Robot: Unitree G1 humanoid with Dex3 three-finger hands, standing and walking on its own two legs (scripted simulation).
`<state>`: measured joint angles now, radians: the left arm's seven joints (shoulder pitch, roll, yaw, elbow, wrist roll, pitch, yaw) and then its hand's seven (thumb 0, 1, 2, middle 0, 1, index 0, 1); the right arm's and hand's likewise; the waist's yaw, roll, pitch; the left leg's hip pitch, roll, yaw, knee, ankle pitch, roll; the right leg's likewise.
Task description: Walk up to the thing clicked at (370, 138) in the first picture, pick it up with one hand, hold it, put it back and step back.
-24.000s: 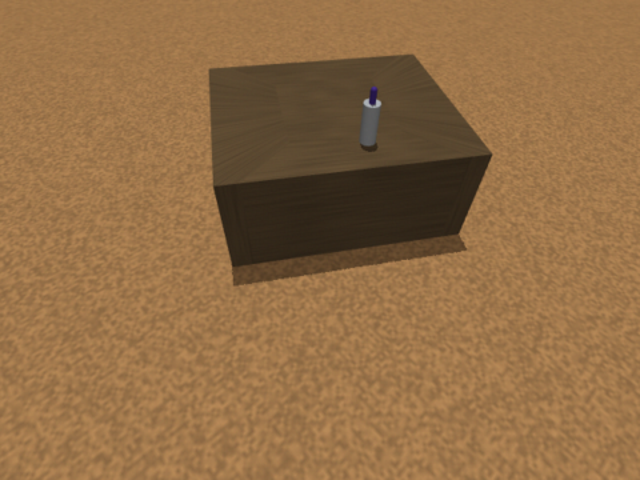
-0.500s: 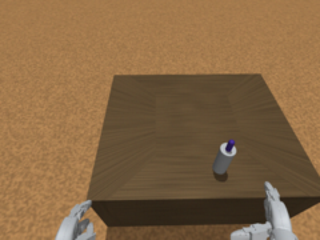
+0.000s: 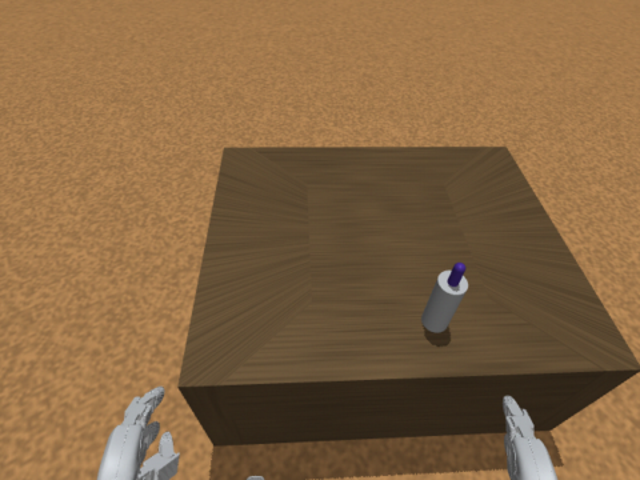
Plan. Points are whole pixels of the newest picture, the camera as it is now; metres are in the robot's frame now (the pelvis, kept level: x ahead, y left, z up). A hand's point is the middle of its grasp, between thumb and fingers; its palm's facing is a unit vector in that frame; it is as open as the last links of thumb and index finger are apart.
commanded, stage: home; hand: right
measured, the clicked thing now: (446, 295) +0.53 -0.24 -0.21
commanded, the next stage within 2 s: stand in 1.72 s
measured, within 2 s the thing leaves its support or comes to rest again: neither
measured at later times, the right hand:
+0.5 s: hand (492, 458) +0.19 -0.20 -0.06, palm faces +0.10 +0.96 -0.26, open 17.5 cm
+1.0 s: hand out of the picture +0.16 -0.25 -0.10, palm faces -0.03 +0.93 -0.38, open 17.4 cm
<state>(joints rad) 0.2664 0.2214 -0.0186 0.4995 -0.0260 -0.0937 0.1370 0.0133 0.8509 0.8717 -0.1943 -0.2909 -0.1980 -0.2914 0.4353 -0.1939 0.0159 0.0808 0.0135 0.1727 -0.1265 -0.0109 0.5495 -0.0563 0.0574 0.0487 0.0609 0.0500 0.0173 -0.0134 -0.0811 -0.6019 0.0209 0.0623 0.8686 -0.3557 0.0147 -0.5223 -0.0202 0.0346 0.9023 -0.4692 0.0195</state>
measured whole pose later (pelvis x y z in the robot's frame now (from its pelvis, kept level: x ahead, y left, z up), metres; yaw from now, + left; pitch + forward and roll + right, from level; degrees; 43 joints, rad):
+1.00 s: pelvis +0.03 -0.02 +0.02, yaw +0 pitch +1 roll +0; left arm 0.19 0.31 0.01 0.78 0.05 -0.01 0.03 0.01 0.90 0.90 -0.20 -0.31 -0.21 -0.30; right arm 0.27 -0.31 -0.02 0.62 -0.05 0.03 -0.02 -0.01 0.54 -0.05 0.06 0.05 0.06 0.05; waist 0.01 -0.03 0.00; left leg -0.42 0.05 0.04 0.76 -0.35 -0.02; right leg -0.33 0.01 0.01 0.76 -0.45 -0.01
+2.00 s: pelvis +0.02 +0.00 +0.05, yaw +1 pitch -3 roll -1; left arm 0.15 0.34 0.00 1.14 0.02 0.01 0.00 0.01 0.90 0.90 -0.20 -0.30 -0.20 -0.30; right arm 0.13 -0.32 0.01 1.15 -0.02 0.00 -0.01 0.00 0.28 -0.29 0.14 0.18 0.15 0.18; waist 0.00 -0.03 0.05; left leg -0.17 0.01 0.04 0.38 -0.16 0.01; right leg -0.04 -0.02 0.01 0.32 -0.22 0.03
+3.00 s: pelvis +0.04 +0.01 +0.05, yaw +2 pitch -3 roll +0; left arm 0.15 0.35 0.00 1.12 0.02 0.00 0.00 0.01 0.90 0.90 -0.20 -0.30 -0.20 -0.30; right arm 0.11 -0.33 0.00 1.15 -0.01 -0.01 0.00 0.00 -0.90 -0.90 0.20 0.30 0.21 0.30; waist -0.01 -0.02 0.05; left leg -0.15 -0.01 0.03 0.35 -0.16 0.02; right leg -0.01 -0.03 -0.01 0.28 -0.23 0.04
